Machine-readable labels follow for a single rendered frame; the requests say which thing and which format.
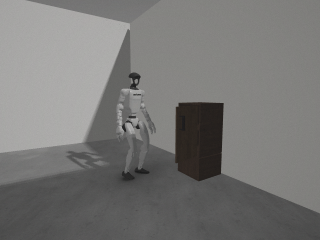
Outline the handle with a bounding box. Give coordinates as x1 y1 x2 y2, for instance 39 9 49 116
179 115 185 131

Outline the right robot forearm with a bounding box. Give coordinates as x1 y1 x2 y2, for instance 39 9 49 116
116 104 123 126

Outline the left robot forearm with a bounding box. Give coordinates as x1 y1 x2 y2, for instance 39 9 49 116
142 107 151 122

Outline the right robot hand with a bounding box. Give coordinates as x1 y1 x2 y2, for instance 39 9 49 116
116 126 124 141

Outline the left robot foot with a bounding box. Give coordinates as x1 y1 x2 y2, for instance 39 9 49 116
134 167 150 174

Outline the cupboard door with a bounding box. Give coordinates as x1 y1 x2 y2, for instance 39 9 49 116
175 105 198 163

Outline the robot left upper arm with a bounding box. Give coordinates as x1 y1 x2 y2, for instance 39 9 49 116
140 89 146 109

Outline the robot right upper arm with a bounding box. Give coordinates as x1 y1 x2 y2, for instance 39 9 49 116
117 88 130 111

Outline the left robot hand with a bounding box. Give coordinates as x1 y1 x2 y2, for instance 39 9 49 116
148 121 156 134

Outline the robot torso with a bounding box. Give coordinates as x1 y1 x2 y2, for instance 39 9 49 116
124 87 142 128

